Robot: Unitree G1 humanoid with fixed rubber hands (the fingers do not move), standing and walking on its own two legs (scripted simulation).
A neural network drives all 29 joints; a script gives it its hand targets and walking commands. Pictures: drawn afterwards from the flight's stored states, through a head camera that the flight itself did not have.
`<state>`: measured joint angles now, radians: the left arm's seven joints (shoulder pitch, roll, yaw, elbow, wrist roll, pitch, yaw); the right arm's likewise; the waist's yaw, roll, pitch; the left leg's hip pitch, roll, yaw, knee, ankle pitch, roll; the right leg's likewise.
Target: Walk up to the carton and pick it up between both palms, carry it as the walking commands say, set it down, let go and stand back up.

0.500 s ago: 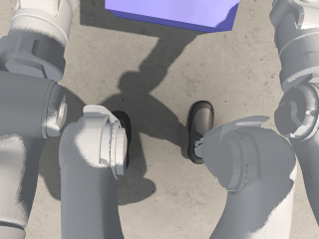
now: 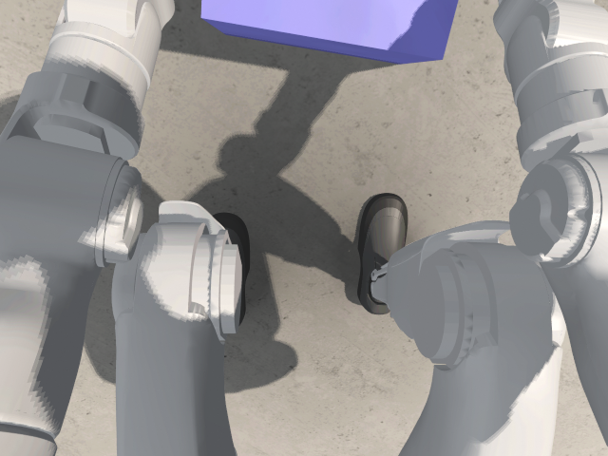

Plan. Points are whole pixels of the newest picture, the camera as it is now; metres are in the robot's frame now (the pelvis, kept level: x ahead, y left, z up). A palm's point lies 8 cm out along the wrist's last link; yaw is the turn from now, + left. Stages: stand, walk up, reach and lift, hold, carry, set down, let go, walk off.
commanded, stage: reach and lift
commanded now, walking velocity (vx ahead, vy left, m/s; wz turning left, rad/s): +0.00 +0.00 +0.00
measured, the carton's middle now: out of the picture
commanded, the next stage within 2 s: none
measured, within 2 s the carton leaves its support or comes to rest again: leaves its support in 1.04 s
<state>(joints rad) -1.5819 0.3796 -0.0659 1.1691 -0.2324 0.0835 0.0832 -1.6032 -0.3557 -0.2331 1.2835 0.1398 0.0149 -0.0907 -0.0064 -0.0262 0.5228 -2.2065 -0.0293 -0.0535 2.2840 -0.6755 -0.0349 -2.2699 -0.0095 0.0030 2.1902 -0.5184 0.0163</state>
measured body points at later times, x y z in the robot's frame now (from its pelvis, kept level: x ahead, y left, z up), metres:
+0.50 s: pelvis +0.00 +0.00 -0.01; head +0.39 +0.02 +0.21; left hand +0.56 +0.16 -0.22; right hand +0.56 -0.18 -0.21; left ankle +0.09 +0.13 -0.33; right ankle +0.13 -0.13 -0.33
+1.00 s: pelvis +0.00 +0.00 -0.01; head +0.39 +0.02 +0.21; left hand +0.56 +0.16 -0.22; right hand +0.57 -0.18 -0.20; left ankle +0.09 +0.13 -0.33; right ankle +0.13 -0.13 -0.33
